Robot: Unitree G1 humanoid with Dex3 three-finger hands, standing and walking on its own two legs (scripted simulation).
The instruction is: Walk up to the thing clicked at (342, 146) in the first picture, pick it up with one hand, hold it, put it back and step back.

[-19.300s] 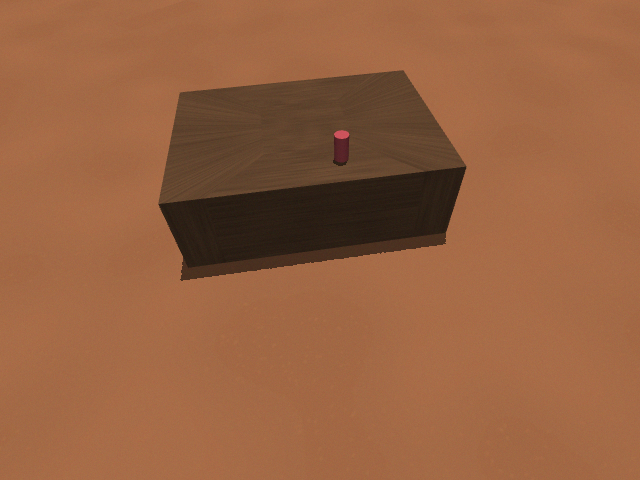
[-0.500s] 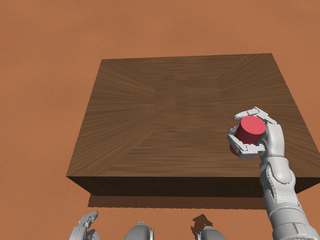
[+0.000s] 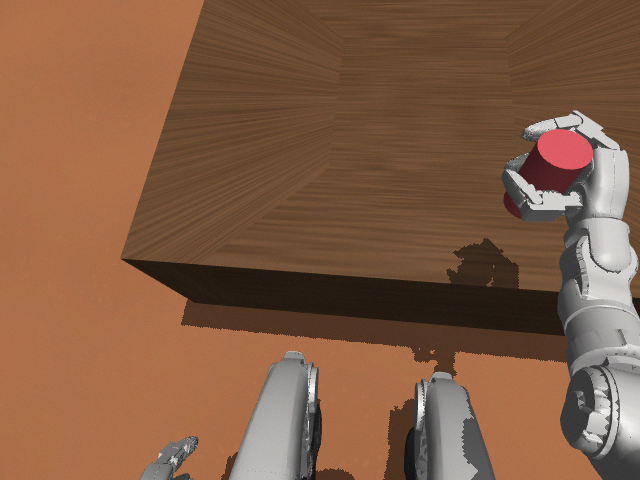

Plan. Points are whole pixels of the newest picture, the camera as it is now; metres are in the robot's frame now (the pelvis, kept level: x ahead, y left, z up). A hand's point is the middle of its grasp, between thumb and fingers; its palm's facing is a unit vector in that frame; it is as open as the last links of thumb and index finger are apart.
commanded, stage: crouch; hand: right
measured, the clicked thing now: (543, 178) +0.48 -0.19 +0.01
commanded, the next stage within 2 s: lower in 0.64 s
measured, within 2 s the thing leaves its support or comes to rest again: rests again in 1.72 s
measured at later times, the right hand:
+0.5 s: hand (518, 175) +0.52 -0.19 -0.04, palm faces +0.08 +1.00 -0.01, open 7.8 cm
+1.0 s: hand (506, 183) +0.53 -0.19 -0.09, palm faces +0.08 +1.00 -0.01, open 7.8 cm
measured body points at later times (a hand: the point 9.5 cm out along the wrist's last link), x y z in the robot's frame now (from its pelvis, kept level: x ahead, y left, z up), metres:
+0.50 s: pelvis -0.02 -0.01 -0.07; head +0.18 -0.03 +0.34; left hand +0.03 +0.26 -0.18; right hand +0.51 -0.24 -0.04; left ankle +0.07 +0.13 -0.55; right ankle +0.04 -0.13 -0.55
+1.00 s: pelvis -0.03 -0.01 -0.11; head +0.19 -0.03 +0.28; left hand +0.01 +0.27 -0.22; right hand +0.52 -0.24 -0.09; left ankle +0.07 +0.13 -0.55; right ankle +0.04 -0.13 -0.55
